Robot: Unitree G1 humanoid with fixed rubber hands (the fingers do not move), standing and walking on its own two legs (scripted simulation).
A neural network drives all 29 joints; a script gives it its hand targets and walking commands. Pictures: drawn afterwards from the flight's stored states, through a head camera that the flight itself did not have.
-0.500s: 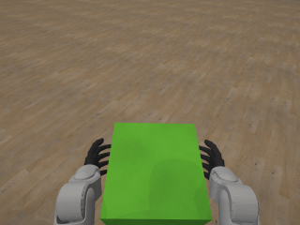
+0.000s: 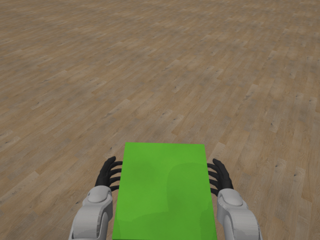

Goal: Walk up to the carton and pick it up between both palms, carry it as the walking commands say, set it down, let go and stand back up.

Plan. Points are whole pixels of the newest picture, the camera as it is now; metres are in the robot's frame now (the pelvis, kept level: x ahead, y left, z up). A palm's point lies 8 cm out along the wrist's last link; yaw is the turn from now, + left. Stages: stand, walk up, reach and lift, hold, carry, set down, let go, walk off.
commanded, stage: hold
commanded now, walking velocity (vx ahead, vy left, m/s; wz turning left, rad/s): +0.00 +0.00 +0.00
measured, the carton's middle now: (162, 199) +0.25 +0.01 -0.05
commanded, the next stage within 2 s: set down in 0.54 s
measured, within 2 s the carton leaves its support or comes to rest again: neither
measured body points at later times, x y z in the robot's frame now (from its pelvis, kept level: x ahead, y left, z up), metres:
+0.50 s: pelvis -0.04 -0.02 -0.01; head -0.09 -0.03 +0.44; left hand +0.27 +0.13 +0.04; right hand +0.27 -0.16 +0.04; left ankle -0.01 +0.09 -0.74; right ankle +0.04 -0.10 -0.74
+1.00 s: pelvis -0.03 -0.01 -0.01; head -0.02 -0.02 +0.44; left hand +0.30 +0.14 -0.01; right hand +0.30 -0.15 -0.01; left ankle -0.01 +0.09 -0.74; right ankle +0.04 -0.10 -0.74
